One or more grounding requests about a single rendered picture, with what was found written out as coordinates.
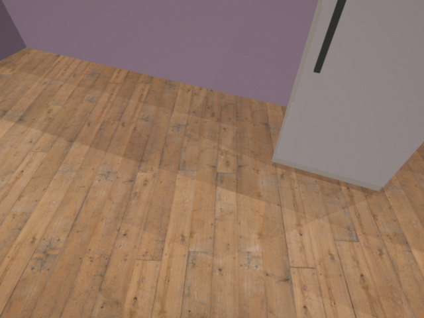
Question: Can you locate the fridge door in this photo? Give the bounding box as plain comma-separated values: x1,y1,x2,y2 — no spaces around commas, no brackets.
276,0,424,187

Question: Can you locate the handle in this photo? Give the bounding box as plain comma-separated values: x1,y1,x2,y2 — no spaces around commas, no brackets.
313,0,346,73

